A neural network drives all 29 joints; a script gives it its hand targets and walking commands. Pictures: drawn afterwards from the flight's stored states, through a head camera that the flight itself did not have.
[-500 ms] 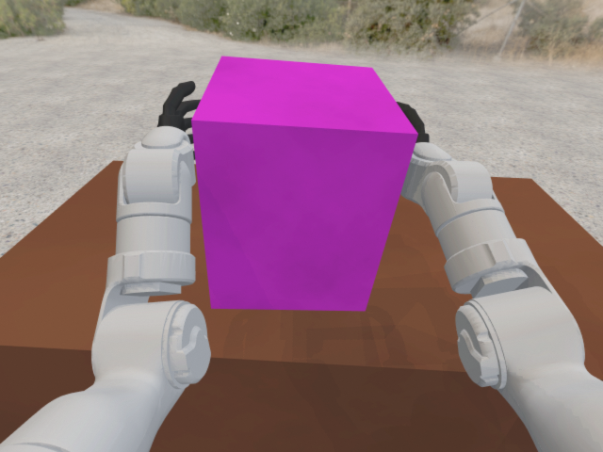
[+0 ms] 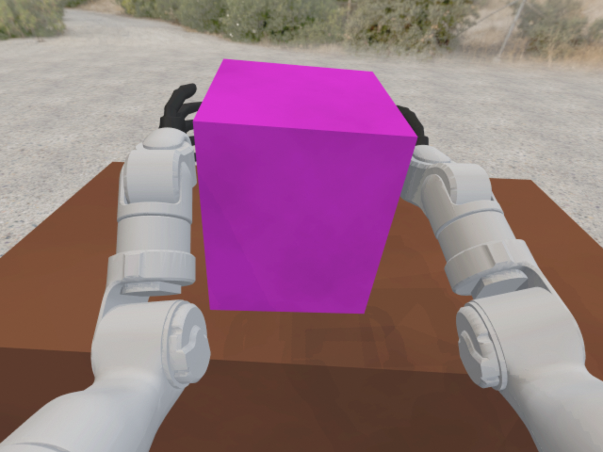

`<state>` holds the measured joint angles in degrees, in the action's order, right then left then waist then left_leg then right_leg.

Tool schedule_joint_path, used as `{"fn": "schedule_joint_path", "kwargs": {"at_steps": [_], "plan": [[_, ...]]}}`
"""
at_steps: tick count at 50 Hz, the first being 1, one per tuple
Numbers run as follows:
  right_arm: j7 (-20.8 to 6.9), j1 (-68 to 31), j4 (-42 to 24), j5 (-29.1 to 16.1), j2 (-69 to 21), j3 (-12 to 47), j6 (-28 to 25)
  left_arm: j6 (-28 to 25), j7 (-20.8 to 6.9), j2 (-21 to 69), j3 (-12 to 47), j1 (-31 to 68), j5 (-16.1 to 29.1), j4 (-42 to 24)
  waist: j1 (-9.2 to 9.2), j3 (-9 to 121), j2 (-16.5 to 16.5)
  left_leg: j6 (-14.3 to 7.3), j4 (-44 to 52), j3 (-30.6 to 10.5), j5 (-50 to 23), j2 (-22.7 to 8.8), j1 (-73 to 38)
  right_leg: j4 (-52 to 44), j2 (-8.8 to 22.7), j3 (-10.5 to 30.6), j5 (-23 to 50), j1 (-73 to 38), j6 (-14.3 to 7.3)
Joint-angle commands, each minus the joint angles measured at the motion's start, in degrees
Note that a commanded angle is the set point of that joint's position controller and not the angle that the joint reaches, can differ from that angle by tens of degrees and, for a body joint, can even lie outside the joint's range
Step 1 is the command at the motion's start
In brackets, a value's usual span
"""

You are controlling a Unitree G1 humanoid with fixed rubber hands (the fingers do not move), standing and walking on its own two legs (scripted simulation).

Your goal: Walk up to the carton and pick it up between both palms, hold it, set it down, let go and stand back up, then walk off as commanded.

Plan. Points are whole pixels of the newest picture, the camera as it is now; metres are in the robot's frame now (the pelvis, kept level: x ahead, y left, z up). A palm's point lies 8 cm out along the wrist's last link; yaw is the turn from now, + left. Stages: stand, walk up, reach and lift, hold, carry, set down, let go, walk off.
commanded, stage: hold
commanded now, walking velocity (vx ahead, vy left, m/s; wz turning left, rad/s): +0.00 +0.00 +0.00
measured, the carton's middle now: (294, 186) +0.37 +0.01 +0.25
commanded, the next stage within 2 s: set down in 0.78 s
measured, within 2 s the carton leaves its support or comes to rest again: neither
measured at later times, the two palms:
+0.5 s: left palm (174, 144) +0.37 +0.16 +0.31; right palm (410, 161) +0.37 -0.13 +0.28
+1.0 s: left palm (177, 132) +0.37 +0.15 +0.32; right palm (413, 153) +0.37 -0.14 +0.29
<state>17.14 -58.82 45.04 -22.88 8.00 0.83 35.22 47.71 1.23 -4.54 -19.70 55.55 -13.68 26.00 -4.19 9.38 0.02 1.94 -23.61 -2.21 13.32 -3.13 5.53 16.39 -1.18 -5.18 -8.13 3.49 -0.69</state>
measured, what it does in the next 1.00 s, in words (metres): stands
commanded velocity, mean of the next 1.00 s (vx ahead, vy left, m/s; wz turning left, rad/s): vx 0.00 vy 0.00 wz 0.00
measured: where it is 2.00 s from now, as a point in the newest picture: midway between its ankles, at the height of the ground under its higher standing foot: outside the picture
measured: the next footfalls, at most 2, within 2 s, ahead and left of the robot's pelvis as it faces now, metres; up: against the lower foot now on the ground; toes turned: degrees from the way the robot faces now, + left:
none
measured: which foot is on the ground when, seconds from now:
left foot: down 0.00-1.00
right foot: down 0.00-1.00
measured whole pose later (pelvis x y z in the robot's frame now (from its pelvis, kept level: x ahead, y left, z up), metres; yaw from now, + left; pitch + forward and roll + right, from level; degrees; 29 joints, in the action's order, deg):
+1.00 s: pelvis +0.00 +0.00 +0.00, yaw +0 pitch -5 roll -2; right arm 15.3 -61.5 49.4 -18.3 6.6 -2.5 30.4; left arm 42.5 1.3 -6.2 -19.7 58.8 -13.3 31.1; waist -5.0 8.8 1.1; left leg 2.1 -22.8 -2.6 12.5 -2.9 5.5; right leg 16.3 -1.0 -5.4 -7.9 3.7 -0.9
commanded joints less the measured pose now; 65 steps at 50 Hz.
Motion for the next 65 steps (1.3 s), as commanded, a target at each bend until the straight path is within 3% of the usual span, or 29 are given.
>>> {"fn": "schedule_joint_path", "kwargs": {"at_steps": [1, 3, 4, 8, 12, 15, 17, 22, 23, 25, 26, 28, 29, 34, 39, 40, 43, 48, 51, 54, 57, 60, 65], "plan": [[-6.5, -56.7, -22.4, -7.5, -39.2, 11.2, -3.3, -3.0, -7.6, 40.1, 22.0, 42.5, 10.4, -4.0, -1.06, 15.2, -3.2, 1.1, 4.0, 0.3, -11.9, 6.5, 2.5, -0.4, -3.7, 3.9, 9.6, -9.2, 2.9], [-6.4, -56.0, -20.9, -7.3, -38.8, 11.4, -2.8, -2.8, -7.7, 39.2, 20.4, 41.5, 9.4, -2.1, -0.39, 14.2, -2.7, 1.0, 4.2, 0.3, -11.6, 6.4, 2.7, -0.6, -3.8, 3.9, 8.8, -8.8, 3.0], [-6.5, -54.8, -20.0, -7.4, -38.7, 11.1, -2.6, -2.8, -7.8, 39.5, 20.8, 41.4, 9.3, -3.6, -0.88, 15.0, -3.4, 1.2, 4.2, -0.1, -12.0, 6.0, 2.2, -0.5, -3.8, 4.0, 9.2, -9.4, 2.6], [-6.1, -55.1, -23.1, -8.5, -39.1, 12.4, -2.8, -2.8, -7.7, 39.6, 20.9, 39.9, 10.1, -4.1, -0.53, 17.0, -2.2, 1.3, 3.4, 0.3, -15.5, 6.4, 1.9, -0.1, -4.0, 4.0, 13.3, -11.1, 3.3], [-5.9, -53.4, -21.3, -8.0, -38.5, 12.1, -2.3, -2.3, -8.3, 38.7, 19.8, 38.9, 8.7, -3.5, -0.73, 14.6, -1.9, 1.5, 3.7, 0.3, -14.9, 6.0, 1.7, -0.6, -4.2, 3.9, 12.5, -11.0, 3.1], [-6.2, -53.7, -20.0, -7.5, -38.1, 11.4, -2.3, -2.1, -8.5, 38.6, 19.7, 40.4, 8.6, -4.1, -0.94, 13.5, -3.4, 1.3, 4.4, 0.4, -12.9, 6.5, 2.3, -0.8, -3.8, 3.9, 10.1, -9.8, 2.8], [-6.4, -53.7, -21.7, -8.3, -39.0, 12.6, -2.4, -2.3, -8.4, 38.8, 19.8, 40.0, 8.7, -5.2, -0.06, 14.8, -2.5, 1.5, 4.0, 0.4, -14.4, 6.2, 2.2, -0.4, -4.1, 3.7, 11.4, -10.8, 3.1], [-6.2, -55.5, -25.6, -9.2, -40.7, 14.2, -3.0, -3.0, -7.6, 40.2, 22.4, 41.4, 10.5, -8.0, 0.16, 18.4, -2.3, 1.5, 2.9, 0.2, -16.4, 6.4, 0.9, 0.2, -4.3, 3.9, 13.2, -10.5, 3.3], [-6.1, -55.2, -25.2, -9.3, -40.8, 13.6, -2.9, -3.0, -7.5, 39.8, 22.4, 41.7, 10.6, -8.4, -0.60, 18.1, -2.9, 1.6, 3.1, 0.1, -16.3, 6.3, 0.0, 0.1, -4.3, 3.7, 13.4, -10.3, 3.2], [-6.0, -54.1, -22.3, -8.4, -38.3, 12.1, -2.6, -2.3, -7.7, 39.9, 22.2, 40.3, 9.8, -5.6, -0.65, 14.7, -3.9, 1.8, 3.7, 0.1, -14.0, 6.2, 1.5, -0.5, -4.1, 3.7, 10.7, -9.7, 2.8], [-6.1, -53.3, -20.8, -7.5, -37.8, 10.9, -2.4, -2.0, -7.8, 40.1, 21.9, 40.3, 9.4, -4.5, -1.72, 12.7, -3.6, 1.5, 4.5, 0.3, -11.8, 6.4, 2.0, -0.9, -3.9, 3.7, 9.1, -8.8, 2.8], [-6.3, -54.9, -21.5, -7.4, -38.0, 11.2, -2.4, -1.9, -8.1, 39.0, 20.6, 40.3, 8.9, -2.2, -0.59, 11.3, -2.8, 1.1, 4.9, 0.6, -9.6, 6.3, 3.7, -1.0, -3.7, 3.9, 7.3, -8.2, 3.0], [-6.2, -54.4, -20.4, -6.8, -38.1, 10.8, -2.5, -1.8, -8.3, 39.3, 20.7, 40.1, 8.8, -2.6, -1.57, 12.3, -3.6, 0.9, 5.2, 0.5, -9.5, 6.6, 3.3, -1.0, -3.5, 3.6, 8.0, -9.2, 2.6], [-6.2, -55.2, -23.7, -8.8, -39.5, 13.0, -2.7, -2.8, -8.1, 40.3, 21.8, 40.6, 10.3, -6.2, -0.66, 18.4, -2.9, 1.6, 3.4, 0.1, -16.1, 6.3, 1.0, 0.1, -4.2, 3.7, 13.3, -11.5, 2.9], [-6.1, -54.0, -21.1, -8.0, -38.9, 12.1, -2.2, -2.3, -8.0, 39.1, 19.9, 40.0, 9.1, -3.4, -0.31, 14.0, -2.1, 1.2, 4.1, 0.2, -13.2, 6.3, 1.9, -0.7, -4.0, 3.9, 10.4, -9.9, 3.0], [-6.8, -56.8, -22.9, -5.9, -38.1, 11.7, -3.7, -3.0, -8.4, 37.6, 21.5, 39.6, 11.3, -2.8, -1.76, 13.8, -0.6, 0.4, 4.5, -0.7, -13.4, 6.9, 1.0, -1.4, -4.9, 3.1, 9.5, -7.2, 2.5], [-7.6, -55.8, -17.9, -4.0, -37.8, 9.9, -5.3, -4.6, -8.4, 37.0, 20.5, 42.5, 10.3, -1.0, -1.66, 13.2, -2.0, 0.5, 4.9, -0.7, -11.9, 6.3, 0.5, -2.0, -4.5, 3.0, 6.4, -6.3, 2.1], [-9.1, -61.7, -14.4, -0.1, -36.1, 6.1, -12.4, -10.4, -7.6, 36.7, 18.5, 48.7, 9.4, 1.2, -0.33, 14.8, -3.9, 0.9, 5.2, -0.4, -9.5, 6.2, -0.6, -1.7, -3.2, 2.4, 3.7, -5.6, 1.8], [-10.0, -61.7, -9.8, 3.8, -33.9, 1.6, -16.3, -12.9, -7.4, 35.2, 15.0, 47.6, 6.8, 6.1, 0.00, 14.0, -4.3, 0.6, 6.1, 0.4, -8.1, 5.7, -1.0, -2.2, -2.4, 1.3, 1.8, -4.9, 1.5], [-10.7, -56.6, -2.4, 8.6, -31.2, -3.3, -18.1, -13.6, -8.4, 32.2, 8.9, 40.9, 2.0, 12.7, 0.71, 8.2, -2.1, -0.6, 7.7, 1.5, -5.2, 5.5, 0.3, -3.2, -1.5, 0.8, -0.1, -5.7, 1.7], [-11.6, -50.8, 3.5, 12.9, -28.7, -7.2, -19.9, -14.2, -9.8, 29.1, 5.0, 36.4, -1.8, 15.2, 0.51, 4.5, -0.8, -0.9, 9.0, 2.5, -4.6, 5.3, 0.5, -3.7, -1.1, -0.2, 0.1, -8.2, 2.3], [-12.1, -50.2, 2.4, 14.3, -27.3, -7.6, -23.5, -15.3, -10.3, 28.8, 6.0, 35.4, -1.4, 12.3, 0.71, 7.7, -1.0, -0.2, 7.5, 3.4, -12.0, 5.5, -3.0, -2.6, -1.5, -1.2, 6.8, -11.0, 2.6], [-11.8, -52.4, -7.0, 12.6, -28.7, -0.8, -29.9, -18.8, -8.4, 34.1, 16.4, 36.9, 4.0, 2.7, -0.31, 19.3, -2.4, 2.6, 1.9, 3.1, -29.9, 6.0, -11.5, -0.1, -2.8, -2.4, 20.6, -13.9, 2.8]]}}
